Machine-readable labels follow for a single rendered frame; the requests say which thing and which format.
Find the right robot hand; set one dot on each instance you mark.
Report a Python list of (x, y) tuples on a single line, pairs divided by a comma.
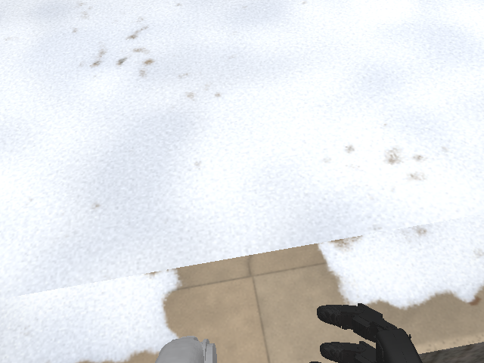
[(393, 345)]

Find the left robot thigh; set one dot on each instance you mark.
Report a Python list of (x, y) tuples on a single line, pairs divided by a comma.
[(188, 350)]

